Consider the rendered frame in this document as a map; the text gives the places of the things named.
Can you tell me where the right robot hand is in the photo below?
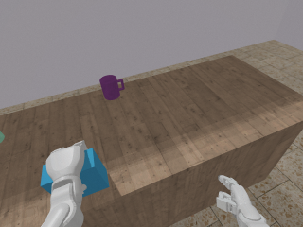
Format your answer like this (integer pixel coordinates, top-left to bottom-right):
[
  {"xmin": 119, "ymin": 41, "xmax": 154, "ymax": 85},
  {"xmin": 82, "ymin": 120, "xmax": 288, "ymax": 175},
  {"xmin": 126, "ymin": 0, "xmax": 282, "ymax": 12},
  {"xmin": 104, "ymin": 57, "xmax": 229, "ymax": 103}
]
[{"xmin": 216, "ymin": 175, "xmax": 252, "ymax": 218}]

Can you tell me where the left robot hand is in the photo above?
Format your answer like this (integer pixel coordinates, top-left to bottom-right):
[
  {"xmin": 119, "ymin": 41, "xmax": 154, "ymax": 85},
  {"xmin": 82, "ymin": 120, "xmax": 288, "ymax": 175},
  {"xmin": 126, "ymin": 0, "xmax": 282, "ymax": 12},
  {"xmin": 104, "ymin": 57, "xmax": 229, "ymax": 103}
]
[{"xmin": 45, "ymin": 140, "xmax": 88, "ymax": 194}]

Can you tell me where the left robot forearm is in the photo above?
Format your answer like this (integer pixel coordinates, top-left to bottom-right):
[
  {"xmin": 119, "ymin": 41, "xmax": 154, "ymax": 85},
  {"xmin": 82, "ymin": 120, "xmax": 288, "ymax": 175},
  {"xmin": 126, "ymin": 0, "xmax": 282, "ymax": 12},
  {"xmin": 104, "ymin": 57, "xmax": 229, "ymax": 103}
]
[{"xmin": 41, "ymin": 175, "xmax": 84, "ymax": 227}]

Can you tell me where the table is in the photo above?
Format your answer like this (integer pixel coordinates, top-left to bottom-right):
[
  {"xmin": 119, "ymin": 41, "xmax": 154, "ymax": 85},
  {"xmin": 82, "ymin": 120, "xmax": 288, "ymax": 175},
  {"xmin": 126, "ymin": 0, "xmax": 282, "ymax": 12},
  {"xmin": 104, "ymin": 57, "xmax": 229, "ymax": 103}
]
[{"xmin": 0, "ymin": 55, "xmax": 303, "ymax": 227}]

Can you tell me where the sponge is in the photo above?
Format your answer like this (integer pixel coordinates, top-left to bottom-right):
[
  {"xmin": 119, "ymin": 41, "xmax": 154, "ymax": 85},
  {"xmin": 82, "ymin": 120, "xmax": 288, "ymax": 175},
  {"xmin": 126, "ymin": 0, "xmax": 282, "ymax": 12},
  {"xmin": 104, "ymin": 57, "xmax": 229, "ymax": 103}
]
[{"xmin": 40, "ymin": 148, "xmax": 110, "ymax": 197}]

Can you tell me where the right robot forearm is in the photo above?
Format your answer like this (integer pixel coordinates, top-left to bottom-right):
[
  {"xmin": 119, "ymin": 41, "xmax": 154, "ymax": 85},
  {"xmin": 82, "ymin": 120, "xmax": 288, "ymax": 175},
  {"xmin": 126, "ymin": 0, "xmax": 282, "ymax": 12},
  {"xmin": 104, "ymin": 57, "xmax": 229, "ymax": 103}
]
[{"xmin": 236, "ymin": 203, "xmax": 270, "ymax": 227}]

